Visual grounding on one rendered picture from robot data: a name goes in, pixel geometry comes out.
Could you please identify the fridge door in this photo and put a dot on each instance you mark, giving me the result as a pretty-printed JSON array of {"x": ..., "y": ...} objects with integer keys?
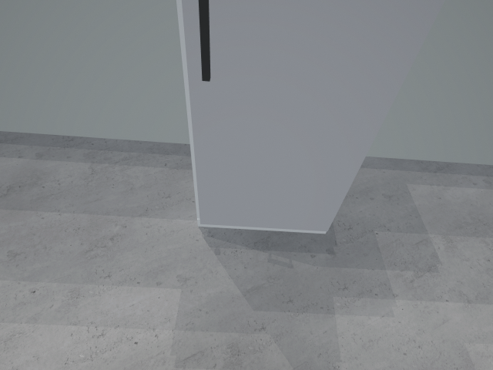
[{"x": 298, "y": 91}]

